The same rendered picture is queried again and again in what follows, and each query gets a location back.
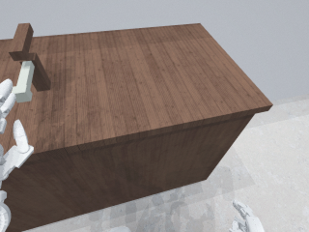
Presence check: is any right robot hand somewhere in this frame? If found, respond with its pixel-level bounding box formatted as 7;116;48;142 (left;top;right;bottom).
229;200;266;232

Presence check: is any left robot forearm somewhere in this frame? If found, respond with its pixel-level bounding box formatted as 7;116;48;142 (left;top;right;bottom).
0;190;12;232

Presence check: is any tap lever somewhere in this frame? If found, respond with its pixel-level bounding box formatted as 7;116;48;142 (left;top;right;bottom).
12;61;35;103

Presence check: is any counter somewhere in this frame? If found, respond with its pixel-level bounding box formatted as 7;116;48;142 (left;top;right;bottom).
0;23;273;232

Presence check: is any left robot hand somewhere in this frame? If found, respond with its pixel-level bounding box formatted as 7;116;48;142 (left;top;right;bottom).
0;79;34;188

